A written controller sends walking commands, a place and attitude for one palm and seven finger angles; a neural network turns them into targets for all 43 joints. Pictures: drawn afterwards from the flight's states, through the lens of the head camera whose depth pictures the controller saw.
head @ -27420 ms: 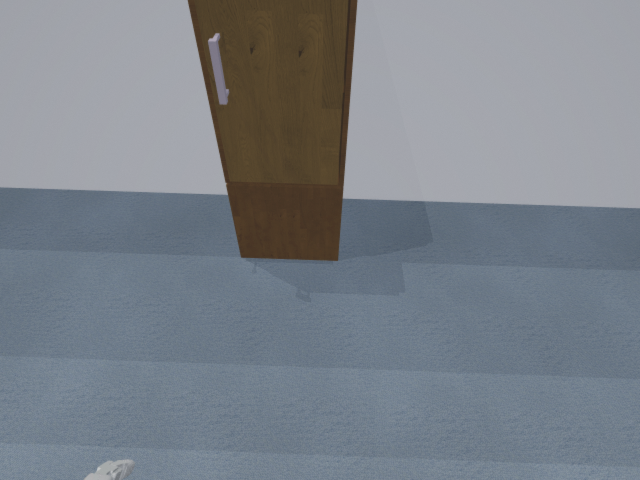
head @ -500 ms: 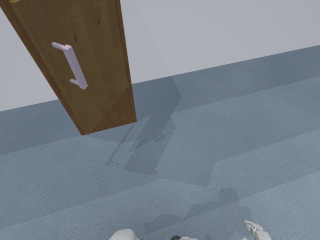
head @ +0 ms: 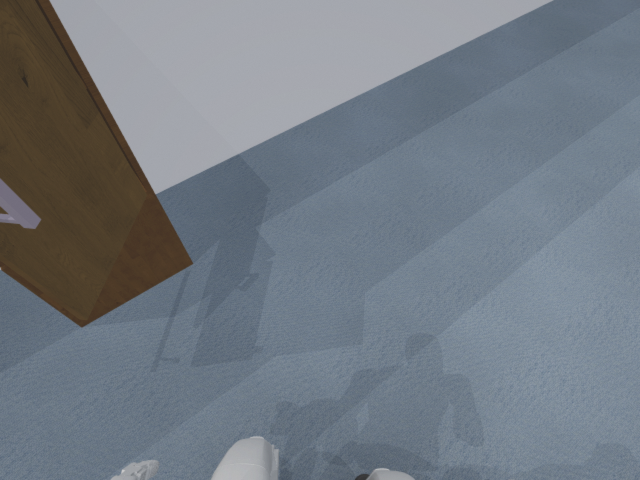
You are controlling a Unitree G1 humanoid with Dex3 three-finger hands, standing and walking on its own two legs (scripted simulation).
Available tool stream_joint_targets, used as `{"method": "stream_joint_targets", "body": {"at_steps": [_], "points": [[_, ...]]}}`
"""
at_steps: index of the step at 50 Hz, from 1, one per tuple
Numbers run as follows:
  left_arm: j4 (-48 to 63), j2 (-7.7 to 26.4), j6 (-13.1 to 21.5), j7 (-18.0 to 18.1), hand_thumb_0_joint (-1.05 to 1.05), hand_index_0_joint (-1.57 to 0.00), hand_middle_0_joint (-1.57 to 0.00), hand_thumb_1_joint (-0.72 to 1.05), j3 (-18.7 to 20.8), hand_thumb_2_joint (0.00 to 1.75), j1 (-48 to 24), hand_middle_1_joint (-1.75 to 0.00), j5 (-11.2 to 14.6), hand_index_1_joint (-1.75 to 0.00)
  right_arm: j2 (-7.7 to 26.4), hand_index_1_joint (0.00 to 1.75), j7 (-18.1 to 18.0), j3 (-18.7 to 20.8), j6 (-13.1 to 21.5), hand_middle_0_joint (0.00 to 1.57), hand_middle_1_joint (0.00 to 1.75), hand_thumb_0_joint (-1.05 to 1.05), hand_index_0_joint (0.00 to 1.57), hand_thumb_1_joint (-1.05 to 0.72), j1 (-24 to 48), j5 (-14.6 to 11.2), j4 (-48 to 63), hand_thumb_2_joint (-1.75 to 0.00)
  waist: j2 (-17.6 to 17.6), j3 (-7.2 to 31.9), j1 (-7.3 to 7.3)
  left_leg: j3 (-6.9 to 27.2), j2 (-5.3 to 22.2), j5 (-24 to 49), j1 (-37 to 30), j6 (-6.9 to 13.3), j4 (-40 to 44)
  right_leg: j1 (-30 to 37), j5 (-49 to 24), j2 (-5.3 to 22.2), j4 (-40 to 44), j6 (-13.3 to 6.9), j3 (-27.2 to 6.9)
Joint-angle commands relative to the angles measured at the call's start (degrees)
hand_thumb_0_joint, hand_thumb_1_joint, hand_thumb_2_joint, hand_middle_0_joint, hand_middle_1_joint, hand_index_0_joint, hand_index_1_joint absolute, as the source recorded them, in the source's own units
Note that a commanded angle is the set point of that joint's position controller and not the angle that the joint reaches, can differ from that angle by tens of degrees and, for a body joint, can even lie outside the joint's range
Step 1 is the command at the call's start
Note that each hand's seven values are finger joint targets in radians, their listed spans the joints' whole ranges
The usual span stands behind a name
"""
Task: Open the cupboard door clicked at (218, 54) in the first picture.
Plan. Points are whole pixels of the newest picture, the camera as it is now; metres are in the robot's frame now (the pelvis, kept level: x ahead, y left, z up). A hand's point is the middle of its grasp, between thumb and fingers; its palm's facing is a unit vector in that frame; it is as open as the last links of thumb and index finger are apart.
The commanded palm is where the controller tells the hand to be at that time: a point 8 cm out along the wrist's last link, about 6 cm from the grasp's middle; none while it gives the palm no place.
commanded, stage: walk to a spot facing it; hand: left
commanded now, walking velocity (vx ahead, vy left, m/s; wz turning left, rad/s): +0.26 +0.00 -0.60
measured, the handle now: out of the picture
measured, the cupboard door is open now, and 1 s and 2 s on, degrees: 47 47 47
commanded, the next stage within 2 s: turn to face it in 1.72 s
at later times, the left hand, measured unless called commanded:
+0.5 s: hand (252, 377) +0.26 +0.13 -0.15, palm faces -0.38 -0.91 -0.19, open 7.4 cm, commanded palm none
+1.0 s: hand (294, 333) +0.35 +0.07 -0.18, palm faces -0.44 -0.88 -0.19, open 7.3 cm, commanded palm none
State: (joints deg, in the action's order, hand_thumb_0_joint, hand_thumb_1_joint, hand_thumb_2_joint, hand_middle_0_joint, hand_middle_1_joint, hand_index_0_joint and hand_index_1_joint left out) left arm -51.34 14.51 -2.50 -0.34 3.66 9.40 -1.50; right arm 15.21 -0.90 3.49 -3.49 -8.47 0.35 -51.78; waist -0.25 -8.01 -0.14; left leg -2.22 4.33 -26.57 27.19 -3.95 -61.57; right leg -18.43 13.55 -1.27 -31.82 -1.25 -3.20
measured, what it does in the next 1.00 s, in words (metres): walks ahead, turning right: left foot, then right foot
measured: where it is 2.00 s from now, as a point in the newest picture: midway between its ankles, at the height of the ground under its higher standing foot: (452, 336)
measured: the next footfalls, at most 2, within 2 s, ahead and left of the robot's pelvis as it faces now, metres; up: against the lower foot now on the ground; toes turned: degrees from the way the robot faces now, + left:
left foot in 0.16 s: +0.06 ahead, +0.14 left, +0.00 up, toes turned -3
right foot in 0.56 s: +0.14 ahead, -0.18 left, +0.00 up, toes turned -26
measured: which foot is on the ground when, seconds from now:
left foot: up 0.00-0.14, down 0.16-0.54, up 0.56-0.92, down 0.94-1.00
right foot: down 0.00-0.16, up 0.18-0.54, down 0.56-0.92, up 0.94-1.00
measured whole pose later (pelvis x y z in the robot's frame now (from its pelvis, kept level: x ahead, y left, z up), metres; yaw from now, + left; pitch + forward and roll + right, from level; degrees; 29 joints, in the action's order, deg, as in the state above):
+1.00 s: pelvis +0.25 -0.10 -0.01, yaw -31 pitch +1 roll +0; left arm -59.7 13.0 0.8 -1.7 4.0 17.8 -1.2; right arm 10.5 0.6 1.9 4.1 -8.8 2.5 -51.6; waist -1.9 -2.3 -1.4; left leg -5.7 4.5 -13.6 20.3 -0.3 -34.0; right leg -17.8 26.4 -1.5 -54.3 -2.2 -0.5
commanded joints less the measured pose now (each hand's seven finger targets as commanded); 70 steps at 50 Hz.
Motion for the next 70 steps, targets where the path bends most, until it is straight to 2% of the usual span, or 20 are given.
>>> {"method": "stream_joint_targets", "body": {"at_steps": [1,6,8,9,14,22,25,26,27,28,34,44,47,48,55,61,62,63,64,70], "points": [[4.0,12.0,0.9,1.1,0.0,-0.2,-0.2,0.9,3.1,0.9,1.2,-0.3,-0.1,-0.3,2.6,0.3,0.0,0.5,1.5,0.2,0.3,0.0,0.2,-0.9,-0.3,0.1,4.9,-0.9,-6.5,11.6,-0.54,0.1,-1.2,2.3,-3.4,-0.1,9.2,5.2,-6.3,12.8,12.5,-9.5,-16.8],[4.8,10.7,0.6,-0.2,0.0,-0.2,-0.2,0.9,2.8,0.9,-2.9,-0.3,0.1,-0.3,4.0,0.3,-0.1,0.9,3.2,0.2,0.3,0.0,0.2,-0.9,-9.8,0.4,2.7,-0.9,-7.7,8.3,3.85,-1.6,-3.4,5.1,-24.1,1.6,32.7,-12.9,24.9,7.9,12.5,-6.0,-18.6],[7.9,3.8,0.6,-1.2,0.0,-0.2,-0.2,0.9,1.5,0.9,-4.5,-0.3,1.0,-0.3,14.2,0.3,-1.4,2.9,4.4,0.2,0.3,0.0,0.2,-0.9,-17.4,2.3,0.9,-0.9,23.0,7.9,7.27,30.9,21.9,-22.5,-30.7,9.6,53.1,-28.9,24.7,-5.7,-18.2,1.0,-0.1],[9.6,6.3,1.2,-1.7,0.0,-0.2,-0.2,0.9,2.0,0.9,-9.4,-0.3,0.4,-0.3,15.0,0.3,-1.8,2.7,5.0,0.2,0.3,0.0,0.2,-0.9,-16.2,1.8,1.2,-0.9,16.4,4.2,6.8,34.8,28.0,-23.7,-23.3,13.9,56.9,-29.0,19.3,1.5,-25.2,1.1,-2.0],[5.6,2.1,1.4,-4.3,0.0,-0.2,-0.2,0.9,2.1,0.9,-4.9,-0.3,-0.5,-0.3,7.2,0.3,-1.4,0.1,6.9,0.2,0.3,0.0,0.2,-0.9,-10.2,1.8,1.9,-0.9,10.5,4.3,0.85,6.3,12.7,7.3,-21.0,8.0,50.3,-24.2,2.6,4.1,-33.7,2.7,3.9],[6.5,1.1,1.8,-4.7,0.0,-0.2,-0.2,0.9,0.4,0.9,-12.7,-0.3,0.2,-0.3,7.5,0.3,-0.6,0.3,6.9,0.2,0.3,0.0,0.2,-0.9,-18.4,2.4,-1.7,-0.9,10.7,5.3,4.12,-5.1,15.7,24.4,-24.9,8.5,45.9,-13.5,4.3,4.0,-11.4,1.2,10.4],[3.5,3.6,2.4,-4.3,0.0,-0.2,-0.2,0.9,1.3,0.9,-3.7,-0.3,0.0,-0.3,8.3,0.3,-0.3,0.4,6.6,0.2,0.3,0.0,0.2,-0.9,-16.0,1.9,-1.6,-0.9,7.8,9.2,-0.95,-9.4,14.7,33.5,-19.5,6.6,32.6,5.6,3.8,0.1,-2.1,-1.6,12.7],[-0.1,6.8,3.1,-3.7,0.0,-0.2,-0.2,0.9,2.3,0.9,7.4,-0.3,-0.2,-0.3,7.8,0.3,0.1,0.2,6.8,0.2,0.3,0.0,0.2,-0.9,-13.3,1.1,-0.6,-0.9,1.7,13.9,-6.56,-12.7,11.8,34.9,-10.5,4.3,18.7,23.1,3.1,1.6,1.5,-4.1,8.8],[-2.4,15.6,3.9,-2.4,0.0,-0.2,-0.2,0.9,4.6,0.9,17.9,-0.3,-0.5,-0.3,3.1,0.3,0.7,-1.0,7.1,0.2,0.3,0.0,0.2,-0.9,-10.7,-0.3,2.6,-0.9,-17.3,20.5,-10.72,-15.0,2.5,1.0,10.1,0.9,-2.8,38.6,7.5,20.2,9.3,-10.8,-20.6],[-3.5,17.8,3.7,-1.4,0.0,-0.2,-0.2,0.9,5.0,0.9,19.6,-0.3,1.2,-0.3,4.0,0.3,0.4,-0.9,7.0,0.2,0.3,0.0,0.2,-0.9,-5.6,-0.3,4.7,-0.9,-18.0,18.9,-10.63,-4.0,0.8,-9.6,17.5,1.5,-14.6,34.9,0.5,25.4,15.9,-13.4,-32.8],[0.9,7.5,5.1,0.3,0.0,-0.2,-0.2,0.9,2.3,0.9,1.0,-0.3,0.0,-0.3,1.4,0.3,1.0,0.1,4.8,0.2,0.3,0.0,0.2,-0.9,-8.7,1.1,0.1,-0.9,-7.6,8.6,1.72,0.1,5.0,6.7,1.8,0.3,0.1,3.7,-3.8,14.9,18.6,-10.5,-9.1],[-3.1,6.6,5.8,-0.4,0.0,-0.2,-0.2,0.9,2.5,0.9,5.4,-0.3,0.6,-0.3,1.6,0.3,1.5,0.5,7.2,0.2,0.3,0.0,0.2,-0.9,-4.9,1.1,0.9,-0.9,-3.0,7.7,1.76,-2.6,-0.5,16.1,-15.3,1.5,33.7,3.4,0.3,10.8,11.4,-7.7,-8.2],[-0.4,1.3,6.3,-1.2,0.0,-0.2,-0.2,0.9,0.8,0.9,5.0,-0.3,0.9,-0.3,12.4,0.3,0.0,2.7,7.2,0.2,0.3,0.0,0.2,-0.9,-23.1,2.7,-3.4,-0.9,19.3,15.1,8.55,32.4,25.0,-1.4,-37.8,14.1,48.8,-21.1,19.1,-1.7,-30.8,-1.2,3.7],[0.6,2.5,6.3,-1.3,0.0,-0.2,-0.2,0.9,1.1,0.9,1.4,-0.3,0.4,-0.3,11.2,0.3,0.0,2.4,6.7,0.2,0.3,0.0,0.2,-0.9,-20.9,2.5,-2.4,-0.9,10.3,9.3,7.79,33.0,26.1,-1.7,-32.7,16.7,49.9,-24.4,16.8,2.6,-37.3,-1.4,0.8],[-1.0,-1.1,4.5,-2.9,0.0,-0.2,-0.2,0.9,0.1,0.9,0.3,-0.3,0.2,-0.3,5.0,0.3,0.0,0.6,8.1,0.2,0.3,0.0,0.2,-0.9,-12.1,2.0,-3.3,-0.9,11.3,7.8,1.45,-0.3,12.3,21.6,-20.2,9.4,48.4,-11.6,4.1,6.3,-16.3,0.6,6.2],[-4.5,1.9,4.4,-2.7,0.0,-0.2,-0.2,0.9,1.3,0.9,6.6,-0.3,-0.2,-0.3,5.1,0.3,0.7,0.6,6.5,0.2,0.3,0.0,0.2,-0.9,-11.4,1.6,-5.2,-0.9,2.5,7.4,-2.87,-4.2,9.5,8.0,-10.1,6.7,39.0,11.3,-0.7,2.0,-0.5,-0.5,10.7],[-6.7,5.5,5.0,-2.2,0.0,-0.2,-0.2,0.9,2.3,0.9,13.7,-0.3,-0.5,-0.3,3.4,0.3,1.0,0.2,6.5,0.2,0.3,0.0,0.2,-0.9,-10.3,1.0,-4.9,-0.9,-5.6,10.2,-6.47,-8.8,5.2,8.2,-2.9,4.7,25.6,21.9,7.8,6.8,4.4,-3.0,2.8],[-8.8,12.7,5.4,-1.3,0.0,-0.2,-0.2,0.9,4.1,0.9,21.4,-0.3,-0.5,-0.3,-0.7,0.3,1.5,-0.8,6.8,0.2,0.3,0.0,0.2,-0.9,-9.4,0.2,-3.0,-0.9,-23.4,12.6,-9.68,-11.9,-2.1,-5.5,10.9,2.5,6.7,30.3,19.3,21.8,15.4,-9.3,-22.0],[-8.7,13.2,5.0,-0.3,0.0,-0.2,-0.2,0.9,4.0,0.9,21.9,-0.3,0.5,-0.3,1.2,0.3,1.6,-0.3,6.6,0.2,0.3,0.0,0.2,-0.9,-5.4,0.3,-1.5,-0.9,-18.3,10.8,-9.83,-4.0,0.1,-9.8,14.2,3.4,-4.4,26.9,21.9,26.4,22.8,-12.6,-31.0],[-6.1,3.6,6.6,0.6,0.0,-0.2,-0.2,0.9,1.5,0.9,7.8,-0.3,0.2,-0.3,-2.5,0.3,1.8,-0.4,5.9,0.2,0.3,0.0,0.2,-0.9,-7.9,1.1,-5.4,-0.9,-6.1,7.0,0.04,-0.8,5.4,5.5,2.9,1.9,7.1,8.7,-5.4,18.4,20.4,-9.8,-5.3]]}}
